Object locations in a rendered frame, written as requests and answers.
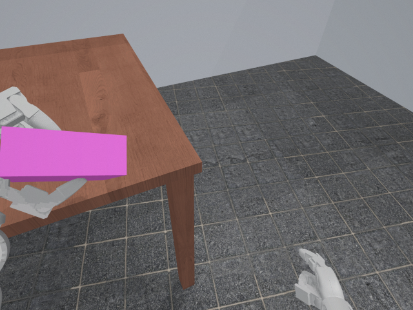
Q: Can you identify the robot left hand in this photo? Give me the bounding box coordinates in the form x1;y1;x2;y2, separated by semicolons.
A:
0;87;87;219

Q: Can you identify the robot right hand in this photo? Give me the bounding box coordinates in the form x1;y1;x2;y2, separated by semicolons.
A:
295;249;345;310

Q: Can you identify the robot right forearm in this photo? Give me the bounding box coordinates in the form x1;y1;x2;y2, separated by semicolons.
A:
321;297;353;310

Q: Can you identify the sponge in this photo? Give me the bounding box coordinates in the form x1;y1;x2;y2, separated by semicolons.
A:
0;126;126;182

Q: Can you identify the table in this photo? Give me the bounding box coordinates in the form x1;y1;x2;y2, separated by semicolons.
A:
0;34;202;290

